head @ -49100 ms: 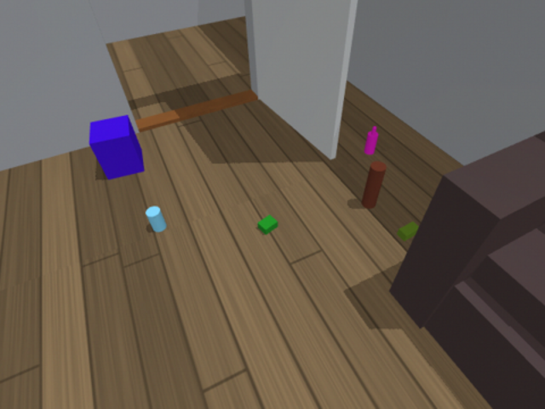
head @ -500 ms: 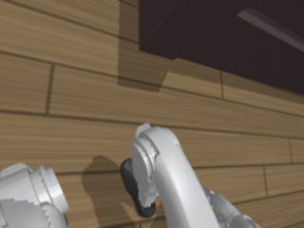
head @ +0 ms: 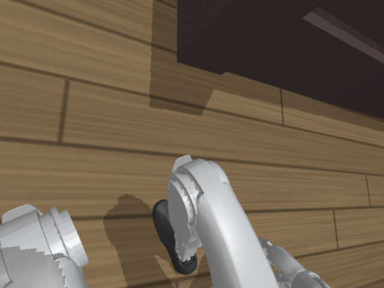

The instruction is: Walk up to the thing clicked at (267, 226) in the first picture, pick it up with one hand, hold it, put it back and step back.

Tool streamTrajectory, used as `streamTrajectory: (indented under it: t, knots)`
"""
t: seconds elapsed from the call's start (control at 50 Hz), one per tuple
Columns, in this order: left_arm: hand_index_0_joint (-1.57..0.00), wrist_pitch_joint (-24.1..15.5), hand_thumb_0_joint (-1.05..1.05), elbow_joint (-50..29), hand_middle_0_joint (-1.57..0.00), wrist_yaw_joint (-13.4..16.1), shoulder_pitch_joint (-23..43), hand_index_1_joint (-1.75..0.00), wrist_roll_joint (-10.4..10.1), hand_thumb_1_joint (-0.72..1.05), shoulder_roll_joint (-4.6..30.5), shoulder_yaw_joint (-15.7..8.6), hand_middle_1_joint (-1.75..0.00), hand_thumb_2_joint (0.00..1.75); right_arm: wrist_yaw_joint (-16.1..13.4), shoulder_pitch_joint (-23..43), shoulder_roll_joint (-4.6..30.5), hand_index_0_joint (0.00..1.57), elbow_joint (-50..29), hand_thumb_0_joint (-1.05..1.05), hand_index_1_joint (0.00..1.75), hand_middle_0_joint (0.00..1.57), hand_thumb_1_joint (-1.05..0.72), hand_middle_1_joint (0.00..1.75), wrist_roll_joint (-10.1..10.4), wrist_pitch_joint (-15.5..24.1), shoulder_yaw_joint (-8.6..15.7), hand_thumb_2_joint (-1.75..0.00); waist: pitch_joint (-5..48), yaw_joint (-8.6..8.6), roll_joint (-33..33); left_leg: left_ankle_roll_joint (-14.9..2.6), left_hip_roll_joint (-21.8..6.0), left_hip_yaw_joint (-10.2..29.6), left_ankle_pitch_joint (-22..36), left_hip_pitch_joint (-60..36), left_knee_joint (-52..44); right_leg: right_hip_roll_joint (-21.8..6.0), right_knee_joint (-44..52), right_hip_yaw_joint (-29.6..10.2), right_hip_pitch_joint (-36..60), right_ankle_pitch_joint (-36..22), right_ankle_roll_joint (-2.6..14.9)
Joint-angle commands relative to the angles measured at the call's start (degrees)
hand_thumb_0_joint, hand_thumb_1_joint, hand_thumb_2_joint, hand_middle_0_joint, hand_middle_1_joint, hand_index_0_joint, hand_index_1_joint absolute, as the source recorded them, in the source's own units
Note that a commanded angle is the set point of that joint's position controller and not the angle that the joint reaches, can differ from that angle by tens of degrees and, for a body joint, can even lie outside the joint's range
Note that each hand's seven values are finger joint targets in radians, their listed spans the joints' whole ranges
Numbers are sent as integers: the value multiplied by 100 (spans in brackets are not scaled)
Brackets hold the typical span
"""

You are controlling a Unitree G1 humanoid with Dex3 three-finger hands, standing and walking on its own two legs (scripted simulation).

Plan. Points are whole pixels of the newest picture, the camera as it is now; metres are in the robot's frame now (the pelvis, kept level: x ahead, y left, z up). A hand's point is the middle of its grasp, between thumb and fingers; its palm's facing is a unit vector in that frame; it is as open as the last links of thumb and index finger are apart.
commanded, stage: close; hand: left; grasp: from above
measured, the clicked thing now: out of the picture +0.46 +0.36 -0.28
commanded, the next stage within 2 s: none
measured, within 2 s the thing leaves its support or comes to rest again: neither
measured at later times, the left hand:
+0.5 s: hand out of the picture +0.44 +0.36 -0.23, palm faces -0.48 -0.06 -0.87, open 10.3 cm
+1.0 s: hand out of the picture +0.44 +0.37 -0.23, palm faces -0.48 -0.06 -0.88, open 10.2 cm
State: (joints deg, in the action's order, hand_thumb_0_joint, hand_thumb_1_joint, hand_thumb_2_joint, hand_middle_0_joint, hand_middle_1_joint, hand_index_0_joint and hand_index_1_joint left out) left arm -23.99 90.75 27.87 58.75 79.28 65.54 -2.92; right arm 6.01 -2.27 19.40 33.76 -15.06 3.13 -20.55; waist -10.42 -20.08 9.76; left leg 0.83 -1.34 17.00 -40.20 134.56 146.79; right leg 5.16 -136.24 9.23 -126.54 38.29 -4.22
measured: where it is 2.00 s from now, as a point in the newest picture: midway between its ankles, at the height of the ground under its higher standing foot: (132, 275)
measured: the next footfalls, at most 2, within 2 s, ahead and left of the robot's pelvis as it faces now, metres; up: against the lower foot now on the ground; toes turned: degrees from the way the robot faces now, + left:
none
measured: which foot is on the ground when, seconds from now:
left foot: down 0.00-1.00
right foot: down 0.00-1.00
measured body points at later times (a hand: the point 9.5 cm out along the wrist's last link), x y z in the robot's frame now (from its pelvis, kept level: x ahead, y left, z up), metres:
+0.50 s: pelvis +0.00 +0.00 +0.00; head +0.27 +0.15 +0.33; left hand +0.46 +0.37 -0.18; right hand +0.09 -0.26 -0.06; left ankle +0.07 +0.13 -0.27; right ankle +0.12 -0.13 -0.27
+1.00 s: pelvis +0.00 +0.00 +0.00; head +0.27 +0.15 +0.33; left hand +0.46 +0.37 -0.18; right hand +0.09 -0.26 -0.06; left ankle +0.07 +0.13 -0.27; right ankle +0.12 -0.13 -0.27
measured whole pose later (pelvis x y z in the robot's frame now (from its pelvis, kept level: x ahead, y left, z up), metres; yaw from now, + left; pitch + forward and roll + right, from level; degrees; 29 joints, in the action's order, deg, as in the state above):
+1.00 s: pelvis +0.00 +0.00 +0.00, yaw +0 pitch +26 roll -15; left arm -23.4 91.1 27.5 59.5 79.2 65.4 -2.6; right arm 5.7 -2.9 19.5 33.9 -15.0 3.3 -20.3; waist -10.2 -20.3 9.3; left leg 0.5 -1.3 16.7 -39.7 135.1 146.6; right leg 5.0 -136.1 9.1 -127.0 37.9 -4.2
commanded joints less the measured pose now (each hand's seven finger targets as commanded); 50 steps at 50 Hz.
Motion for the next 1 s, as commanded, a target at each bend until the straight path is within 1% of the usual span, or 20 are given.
streamTrajectory:
  t: [0.0, 0.04, 0.14, 0.2, 0.22, 0.26, 0.32, 0.38, 0.42, 0.46, 0.5, 0.6, 0.64, 0.66, 0.68, 0.72, 0.76, 0.84, 0.9, 0.98]
  knots:
    - [-48, 54, 0, -631, -45, 236, 1314, -81, -95, 10, 1418, -137, -84, 79, -115, -971, 1902, 20, 35, 0, 30, 20, -89, 30, 30, 17, 603, -90, 3551, -295, -3197, -97, -197, -634, 1334, -3040, -1462, 156, 1104, 698, 1565, -1306, 556]
    - [-48, 65, 0, -721, -46, 244, 1389, -80, -154, 9, 1472, -143, -83, 79, -115, -971, 1867, 20, 100, 0, 30, 20, -89, 30, 36, 27, 597, -90, 3669, -238, -3281, -103, -196, -657, 1358, -3042, -1420, 150, 1137, 659, 1676, -1356, 551]
    - [-50, 101, 0, -544, -47, 212, 1365, -80, -242, 12, 1314, -75, -83, 76, -117, -993, 1880, 20, 138, 0, 30, 20, -89, 30, 46, 46, 601, -90, 3579, -306, -3148, -104, -192, -632, 1319, -2968, -1440, 154, 1140, 704, 1610, -1330, 547]
    - [-51, 81, 0, -542, -48, 213, 1316, -78, -200, 13, 1440, -135, -82, 75, -125, -986, 1892, 20, 114, 0, 30, 20, -89, 30, 24, 23, 580, -90, 3588, -262, -3103, -114, -174, -641, 1288, -2909, -1458, 147, 1142, 709, 1654, -1317, 544]
    - [-50, 113, 0, -286, -47, 195, 1137, -78, -167, 12, 1412, -110, -82, 74, -124, -908, 1832, 20, 25, 0, 30, 20, -89, 30, 52, 40, 562, -90, 3541, -244, -3065, -127, -190, -654, 1153, -2818, -1440, 153, 1145, 647, 1686, -1216, 549]
    - [-50, 87, 0, -558, -47, 179, 1312, -78, -197, 12, 1409, -84, -81, 76, -140, -931, 1868, 20, 33, 0, 30, 20, -89, 30, 57, 28, 585, -90, 3597, -255, -3037, -131, -186, -656, 1145, -2834, -1460, 159, 1169, 649, 1681, -1212, 546]
    - [-50, 77, 0, -617, -48, 163, 1407, -77, -256, 11, 1428, -94, -80, 75, -139, -973, 1869, 20, 117, 0, 30, 20, -89, 30, 55, 13, 564, -90, 3649, -260, -3181, -118, -181, -626, 1272, -2981, -1490, 148, 1144, 695, 1652, -1310, 531]
    - [-48, 79, 0, -605, -45, 152, 1327, -77, -201, 10, 1358, -42, -81, 74, -128, -1040, 1847, 20, 148, 0, 30, 20, -89, 30, 46, 16, 560, -90, 3632, -299, -3213, -113, -179, -641, 1403, -3040, -1485, 143, 1109, 665, 1715, -1418, 532]
    - [-49, 46, 0, -455, -46, 153, 1253, -77, -244, 9, 1365, -107, -80, 75, -134, -981, 1908, 20, 93, 0, 30, 20, -89, 30, 38, -10, 558, -90, 3555, -303, -3066, -105, -176, -611, 1466, -2950, -1416, 148, 1142, 721, 1633, -1402, 553]
    - [-49, -1, 0, -578, -46, 160, 1261, -78, -206, 10, 1434, -133, -81, 75, -140, -948, 1893, 20, 66, 0, 30, 20, -89, 30, 29, -34, 552, -90, 3603, -246, -3149, -101, -183, -626, 1403, -2983, -1465, 151, 1147, 705, 1694, -1360, 555]
    - [-49, -1, 0, -631, -46, 156, 1312, -77, -179, 11, 1493, -174, -81, 74, -127, -1026, 1887, 20, 79, 0, 30, 20, -89, 30, 6, -34, 553, -90, 3640, -270, -3236, -99, -185, -622, 1484, -3103, -1479, 139, 1126, 704, 1713, -1419, 544]
    - [-51, -14, 0, -571, -48, 189, 1333, -76, -174, 13, 1357, -75, -79, 75, -133, -949, 1862, 20, 68, 0, 30, 20, -89, 30, -1, -41, 556, -90, 3597, -302, -3127, -121, -187, -626, 1204, -2901, -1480, 166, 1167, 704, 1657, -1253, 536]
    - [-50, -8, 0, -689, -47, 210, 1419, -76, -150, 12, 1463, -143, -79, 72, -135, -1017, 1866, 20, 75, 0, 30, 20, -89, 30, -1, -22, 576, -90, 3641, -276, -3204, -107, -179, -647, 1282, -2969, -1472, 147, 1165, 683, 1728, -1312, 550]
    - [-49, 25, 0, -645, -47, 205, 1365, -76, -120, 10, 1426, -90, -79, 73, -137, -1031, 1827, 20, 137, 0, 30, 20, -89, 30, 3, -21, 572, -90, 3673, -238, -3215, -128, -182, -658, 1266, -3029, -1479, 150, 1157, 654, 1696, -1311, 535]
    - [-49, 34, 0, -651, -47, 203, 1382, -75, -126, 10, 1394, -82, -78, 73, -129, -1026, 1842, 20, 130, 0, 30, 20, -89, 30, 1, -21, 571, -90, 3635, -300, -3259, -112, -184, -646, 1359, -3031, -1494, 147, 1126, 678, 1678, -1370, 534]
    - [-49, 64, 0, -557, -46, 226, 1307, -75, -182, 9, 1376, -111, -78, 73, -127, -1010, 1839, 20, 156, 0, 30, 20, -89, 30, 9, -11, 566, -90, 3659, -269, -3162, -123, -187, -631, 1458, -3069, -1481, 160, 1138, 681, 1697, -1443, 517]
    - [-49, 78, 0, -536, -46, 203, 1356, -74, -171, 11, 1295, -55, -78, 71, -133, -1043, 1901, 20, 122, 0, 30, 20, -89, 30, 31, -4, 600, -90, 3523, -339, -3133, -102, -172, -628, 1472, -3015, -1443, 137, 1132, 703, 1559, -1420, 549]
    - [-49, 79, 0, -616, -46, 199, 1385, -74, -155, 9, 1471, -125, -77, 71, -134, -1013, 1895, 20, 133, 0, 30, 20, -89, 30, 27, -8, 566, -90, 3623, -246, -3187, -97, -176, -632, 1365, -3005, -1505, 136, 1139, 706, 1655, -1351, 549]
    - [-49, 86, 0, -534, -46, 183, 1297, -74, -142, 10, 1415, -109, -78, 71, -139, -978, 1896, 20, -23, 0, 30, 20, -89, 30, 34, 18, 590, -90, 3521, -279, -3089, -116, -165, -653, 1159, -2861, -1475, 133, 1167, 672, 1632, -1201, 562]
    - [-51, 95, 0, -712, -48, 142, 1462, -74, -186, 12, 1437, -73, -77, 70, -139, -996, 1827, 20, 74, 0, 30, 20, -89, 30, 49, 26, 586, -90, 3754, -232, -3208, -137, -188, -663, 1224, -3023, -1480, 150, 1176, 631, 1721, -1289, 523]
